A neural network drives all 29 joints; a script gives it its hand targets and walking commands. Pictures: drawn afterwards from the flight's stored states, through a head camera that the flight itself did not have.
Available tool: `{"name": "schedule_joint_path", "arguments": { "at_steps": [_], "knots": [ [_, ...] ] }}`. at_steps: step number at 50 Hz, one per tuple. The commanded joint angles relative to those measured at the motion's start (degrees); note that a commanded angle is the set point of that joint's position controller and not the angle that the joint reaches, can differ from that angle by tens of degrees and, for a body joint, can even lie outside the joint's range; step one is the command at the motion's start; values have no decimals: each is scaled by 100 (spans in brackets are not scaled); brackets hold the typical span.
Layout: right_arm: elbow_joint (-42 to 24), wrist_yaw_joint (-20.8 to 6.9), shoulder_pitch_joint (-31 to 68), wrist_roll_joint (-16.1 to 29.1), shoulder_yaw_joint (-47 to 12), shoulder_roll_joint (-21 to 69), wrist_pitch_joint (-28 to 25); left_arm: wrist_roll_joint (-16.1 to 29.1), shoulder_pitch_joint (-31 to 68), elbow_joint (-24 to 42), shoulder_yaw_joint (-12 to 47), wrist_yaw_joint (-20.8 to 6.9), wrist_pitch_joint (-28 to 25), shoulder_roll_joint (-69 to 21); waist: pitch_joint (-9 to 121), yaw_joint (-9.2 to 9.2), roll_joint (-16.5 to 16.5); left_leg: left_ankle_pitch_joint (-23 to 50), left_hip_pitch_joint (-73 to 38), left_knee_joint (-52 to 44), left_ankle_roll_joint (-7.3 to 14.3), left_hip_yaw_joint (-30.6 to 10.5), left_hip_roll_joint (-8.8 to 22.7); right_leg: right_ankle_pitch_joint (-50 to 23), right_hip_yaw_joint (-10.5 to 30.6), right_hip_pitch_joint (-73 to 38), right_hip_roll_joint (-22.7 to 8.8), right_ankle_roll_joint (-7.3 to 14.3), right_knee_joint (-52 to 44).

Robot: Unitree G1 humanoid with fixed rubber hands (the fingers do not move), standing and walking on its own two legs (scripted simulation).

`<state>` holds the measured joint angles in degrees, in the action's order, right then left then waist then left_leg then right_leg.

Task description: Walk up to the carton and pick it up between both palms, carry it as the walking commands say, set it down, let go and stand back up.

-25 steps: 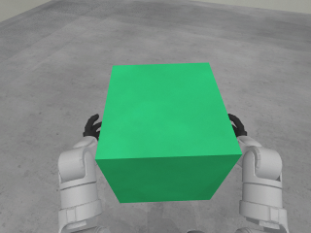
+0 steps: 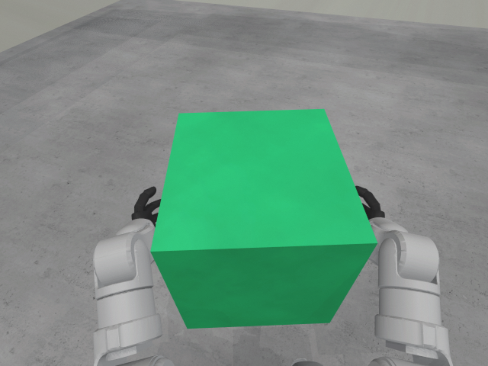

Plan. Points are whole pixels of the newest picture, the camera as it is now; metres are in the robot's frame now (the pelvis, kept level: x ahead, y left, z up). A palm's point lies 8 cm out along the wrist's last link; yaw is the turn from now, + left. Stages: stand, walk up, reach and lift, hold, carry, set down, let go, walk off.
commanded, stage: carry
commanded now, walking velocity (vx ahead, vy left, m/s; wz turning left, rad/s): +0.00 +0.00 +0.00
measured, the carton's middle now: (255, 219) +0.36 +0.01 +0.04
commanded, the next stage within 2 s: hold in 0.50 s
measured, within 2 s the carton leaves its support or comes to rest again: neither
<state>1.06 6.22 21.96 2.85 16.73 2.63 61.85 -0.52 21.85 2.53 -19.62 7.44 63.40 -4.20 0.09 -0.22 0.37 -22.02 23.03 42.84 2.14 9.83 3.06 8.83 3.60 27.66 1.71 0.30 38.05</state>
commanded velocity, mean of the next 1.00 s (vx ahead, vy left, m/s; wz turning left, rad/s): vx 0.00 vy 0.00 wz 0.00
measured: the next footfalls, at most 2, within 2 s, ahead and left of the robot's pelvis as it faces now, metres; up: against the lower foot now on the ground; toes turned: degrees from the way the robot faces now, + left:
none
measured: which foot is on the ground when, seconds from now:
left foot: down 0.00-1.00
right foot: down 0.00-1.00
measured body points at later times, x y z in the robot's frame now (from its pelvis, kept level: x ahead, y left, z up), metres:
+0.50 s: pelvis +0.00 +0.01 +0.00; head +0.01 +0.02 +0.45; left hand +0.33 +0.20 +0.07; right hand +0.33 -0.16 +0.07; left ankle +0.06 +0.10 -0.71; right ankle +0.13 -0.11 -0.71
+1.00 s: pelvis +0.05 -0.01 +0.02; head +0.03 -0.01 +0.47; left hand +0.34 +0.20 +0.06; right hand +0.38 -0.16 +0.05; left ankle +0.06 +0.10 -0.71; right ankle +0.13 -0.11 -0.71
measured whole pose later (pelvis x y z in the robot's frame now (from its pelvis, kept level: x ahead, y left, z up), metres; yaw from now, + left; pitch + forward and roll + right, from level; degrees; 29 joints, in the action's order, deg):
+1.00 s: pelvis +0.05 -0.01 +0.02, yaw +7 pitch -2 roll +0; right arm 14.3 -2.4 16.1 -3.7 17.0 1.9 40.5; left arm -6.6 17.0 -15.2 -15.6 -0.4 39.0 -3.7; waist 0.7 0.5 0.2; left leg -14.7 14.8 31.4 1.3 2.6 0.0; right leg 10.5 1.9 17.9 1.5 0.3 30.5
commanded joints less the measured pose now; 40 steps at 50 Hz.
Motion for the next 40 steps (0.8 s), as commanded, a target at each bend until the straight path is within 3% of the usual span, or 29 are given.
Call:
{"name": "schedule_joint_path", "arguments": {
  "at_steps": [1,2,3,4,5,6,9,11,13,15,16,17,18,21,24,25,26,27,28,29,31,32,33,34,35,37,38,39,40],
  "knots": [
    [-1251,-440,5105,1096,-3745,4683,-444,1391,5052,816,4208,-658,-554,-4363,3023,48,822,-461,-1858,-1572,188,-748,-9,1505,925,-353,-713,169,-1851],
    [-1445,-423,4806,1160,-3881,4827,-429,1473,4883,1133,4406,-648,-535,-4532,3174,103,-150,-225,-2140,-1776,288,-1360,509,485,468,-205,-497,8,-1079],
    [-750,-455,4886,902,-3591,4549,-508,1194,4773,264,4063,-685,-564,-4370,3065,65,-767,-330,-1968,-2017,357,-1760,900,530,131,-34,-251,-18,-387],
    [-309,-516,4531,824,-3566,4719,-541,1255,5042,457,4172,-719,-664,-4364,3059,60,-1099,-456,-1580,-2184,548,-2011,1284,881,-81,-208,-115,48,406],
    [-1381,-506,4639,1086,-3964,4985,-574,1546,4881,1184,4558,-728,-670,-4842,3013,53,-907,-554,-1227,-2149,554,-1781,1407,1065,-165,-342,-49,96,789],
    [-877,-518,4263,910,-3770,4882,-552,1393,4547,804,4446,-741,-639,-4680,2908,40,-1063,-1056,-640,-2348,570,-1642,1353,1202,-260,-722,59,140,1071],
    [-966,-475,4787,978,-3913,4871,-447,1547,5086,986,4460,-732,-565,-4683,2550,-92,-310,-615,-454,-1391,187,-945,939,532,9,-839,-207,390,-282],
    [-701,-469,4118,857,-3857,4777,-403,1496,4578,622,4353,-756,-517,-4442,2673,14,907,-402,-576,-201,-33,-449,-10,525,1435,-789,-1004,579,-1887],
    [-794,-440,4373,873,-3645,4616,-447,1440,4725,556,4235,-700,-553,-4390,2731,18,946,-786,-946,-404,63,-530,-325,1623,1952,-507,-1242,646,-2263],
    [-31,-460,4430,657,-3302,4367,-572,1150,4594,-249,3807,-728,-645,-4068,2836,21,645,-614,-1307,-876,138,-604,-116,1615,1305,-453,-976,429,-2011],
    [-577,-467,4802,858,-3597,4583,-632,1373,4999,351,4096,-743,-742,-4263,2897,25,793,-466,-1470,-898,148,-689,-37,1441,1172,-363,-846,307,-1963],
    [8,-508,4721,698,-3395,4314,-733,1005,4617,-435,3697,-758,-842,-3967,2973,21,657,-361,-1676,-989,140,-649,32,1133,973,-419,-720,203,-1946],
    [-1259,-488,5188,1273,-4014,4871,-801,1512,5015,915,4194,-709,-925,-4467,3281,27,520,-286,-1659,-1085,100,-670,29,907,789,-717,-678,126,-1786],
    [-729,-519,4547,923,-3561,4545,-861,1316,4741,581,4103,-720,-982,-4280,3240,62,-275,-170,-1862,-1427,226,-1149,484,388,486,-455,-482,156,-1000],
    [-930,-523,4841,1045,-3723,4565,-1001,1366,4856,638,4137,-726,-1106,-4361,3125,-9,-392,-63,-1380,-1642,280,-1300,845,419,118,-665,-296,251,-260],
    [-495,-545,4495,839,-3520,4476,-990,1237,4679,426,4072,-728,-1099,-4251,3014,-14,-471,-131,-1226,-1654,264,-1210,828,408,86,-689,-282,272,-134],
    [1516,-886,2484,-898,-1804,3111,-1206,-447,2669,-1585,2517,-1069,-1354,-3358,1307,256,-734,-1499,103,-2745,189,-1777,-261,905,-129,-3348,267,248,-849],
    [2671,-1228,546,-954,-1792,3348,-1446,-292,1463,-3366,2802,-1292,-1612,-3776,1229,515,-557,-1564,367,-2883,152,-1720,-186,527,-199,-3716,356,144,-829],
    [1884,-1415,1420,-666,-2333,3597,-1834,-238,1819,-2940,2980,-1423,-2017,-3919,1582,313,-382,-1226,467,-2806,179,-1737,-211,280,-104,-3935,247,101,-774],
    [1148,-1593,1418,-416,-2725,3844,-2107,-35,1920,-2122,3499,-1561,-2297,-4298,1674,265,-730,-524,436,-2761,135,-1805,-202,-254,-15,-3861,201,97,-733],
    [-550,-1941,2842,224,-3827,4361,-2393,406,2872,-581,4130,-1666,-2661,-5127,2872,108,-293,1013,-416,-2529,108,-1963,-267,-826,-62,-3666,376,94,-689],
    [-1181,-2116,4031,550,-4188,4442,-2527,498,3455,-263,4392,-1674,-2784,-5505,3351,89,-601,1252,-509,-2492,62,-2190,-53,-654,-132,-3681,507,88,-411],
    [-1338,-2212,4685,602,-4148,4218,-2670,538,3828,-154,4555,-1628,-2798,-5587,3098,51,-911,1458,-662,-2477,-3,-2305,21,-466,-115,-3320,543,187,-401],
    [-1598,-2235,5260,682,-4281,4206,-2729,554,3785,-519,4509,-1699,-2815,-5570,3195,89,-462,985,-596,-2384,92,-2231,-86,-207,-108,-3379,509,181,-515],
    [-1124,-2251,4985,508,-4044,4181,-2695,744,4416,-138,4728,-1712,-2894,-5556,3105,524,-488,763,-712,-2444,105,-2399,22,-82,-167,-3091,567,107,-412],
    [-609,-2290,4185,472,-4126,4341,-2672,999,4504,324,5034,-1749,-2965,-5468,3488,832,-453,665,-1032,-2344,36,-2290,-14,-4,-186,-2988,532,135,-594],
    [-758,-2347,4339,561,-4081,4421,-2687,963,4574,248,5086,-1798,-2947,-5476,3387,766,-865,153,-597,-2443,56,-2315,6,115,-225,-3232,532,108,-516],
    [-679,-2352,4415,625,-4198,4728,-2692,903,4746,156,4998,-1849,-2989,-5288,3502,607,-767,37,-216,-2394,152,-2214,-92,55,-178,-3625,487,84,-497],
    [-91,-2311,3605,314,-3842,4585,-2546,955,4588,11,5120,-1864,-2903,-5445,2949,1012,-683,-190,-95,-2532,118,-2267,-9,151,-97,-3464,520,134,-538]
  ]
}}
